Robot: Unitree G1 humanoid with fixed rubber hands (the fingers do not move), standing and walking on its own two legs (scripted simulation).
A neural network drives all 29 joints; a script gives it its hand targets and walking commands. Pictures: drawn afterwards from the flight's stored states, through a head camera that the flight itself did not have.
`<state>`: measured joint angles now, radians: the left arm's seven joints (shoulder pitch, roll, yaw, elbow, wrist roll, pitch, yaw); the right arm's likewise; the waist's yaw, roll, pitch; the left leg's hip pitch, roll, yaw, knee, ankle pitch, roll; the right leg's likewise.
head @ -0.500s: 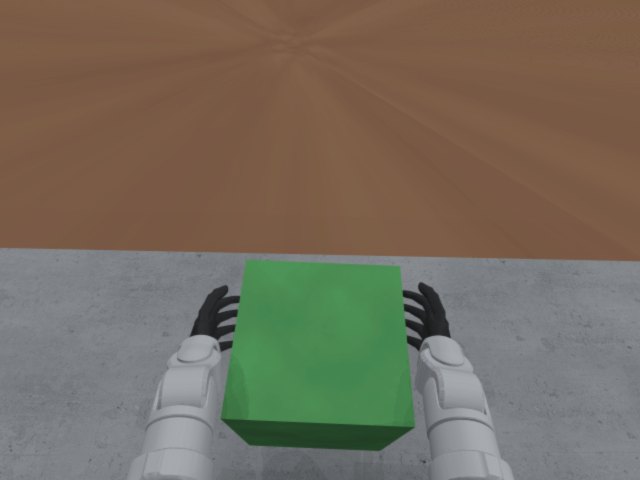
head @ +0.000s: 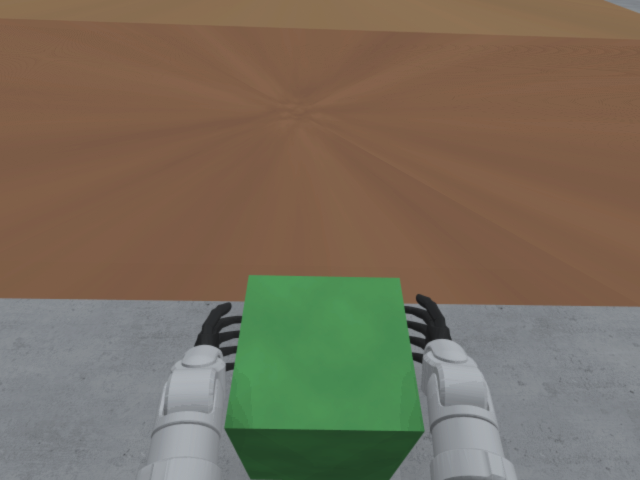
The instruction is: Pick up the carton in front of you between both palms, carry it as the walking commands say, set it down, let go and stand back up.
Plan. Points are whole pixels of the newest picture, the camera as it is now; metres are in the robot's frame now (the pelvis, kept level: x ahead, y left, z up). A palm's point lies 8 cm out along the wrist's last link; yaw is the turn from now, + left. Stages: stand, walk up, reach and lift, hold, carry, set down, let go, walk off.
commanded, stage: reach and lift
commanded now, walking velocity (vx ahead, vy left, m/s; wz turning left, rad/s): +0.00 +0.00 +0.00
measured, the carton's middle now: (321, 383) +0.31 +0.00 -0.06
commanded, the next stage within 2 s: hold in 0.74 s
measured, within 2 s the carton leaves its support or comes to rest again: neither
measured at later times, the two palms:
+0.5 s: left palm (208, 346) +0.31 +0.15 +0.03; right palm (436, 340) +0.32 -0.15 +0.04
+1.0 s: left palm (206, 346) +0.29 +0.15 +0.05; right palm (446, 341) +0.30 -0.15 +0.06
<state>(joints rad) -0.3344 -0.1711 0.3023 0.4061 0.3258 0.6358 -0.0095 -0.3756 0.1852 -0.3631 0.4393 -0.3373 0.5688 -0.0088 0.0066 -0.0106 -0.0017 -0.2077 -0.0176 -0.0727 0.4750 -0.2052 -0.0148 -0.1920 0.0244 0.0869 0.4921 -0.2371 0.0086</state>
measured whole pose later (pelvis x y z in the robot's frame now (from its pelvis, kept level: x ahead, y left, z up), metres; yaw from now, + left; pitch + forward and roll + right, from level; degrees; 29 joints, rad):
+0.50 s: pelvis +0.02 +0.00 +0.01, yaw +0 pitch -5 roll +0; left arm -0.27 -0.15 0.23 0.31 0.29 0.69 0.00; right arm -0.31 0.17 -0.29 0.35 -0.31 0.62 0.00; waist 0.01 -0.01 0.01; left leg -0.11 -0.02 -0.07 0.37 -0.18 -0.01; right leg -0.09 0.02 0.09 0.39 -0.21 0.01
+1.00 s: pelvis +0.01 +0.00 +0.01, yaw +0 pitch -8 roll +0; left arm -0.24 -0.15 0.18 0.23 0.28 0.79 0.00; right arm -0.28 0.16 -0.24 0.25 -0.29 0.73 0.00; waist 0.00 -0.01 0.01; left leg -0.03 -0.01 -0.07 0.33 -0.16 -0.01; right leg -0.02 0.02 0.09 0.35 -0.19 0.01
